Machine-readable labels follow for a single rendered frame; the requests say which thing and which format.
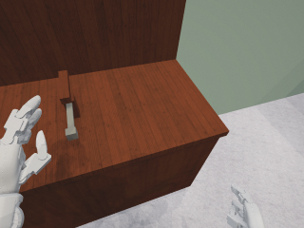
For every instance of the counter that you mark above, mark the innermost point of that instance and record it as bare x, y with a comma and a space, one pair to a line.
144, 128

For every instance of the robot left hand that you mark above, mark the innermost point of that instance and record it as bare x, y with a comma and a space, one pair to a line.
12, 156

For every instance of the tap lever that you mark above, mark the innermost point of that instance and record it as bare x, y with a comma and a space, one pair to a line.
71, 131

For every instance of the robot left forearm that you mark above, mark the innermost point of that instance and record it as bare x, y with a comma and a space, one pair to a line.
11, 215

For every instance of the robot right hand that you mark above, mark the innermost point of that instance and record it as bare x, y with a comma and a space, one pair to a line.
249, 215

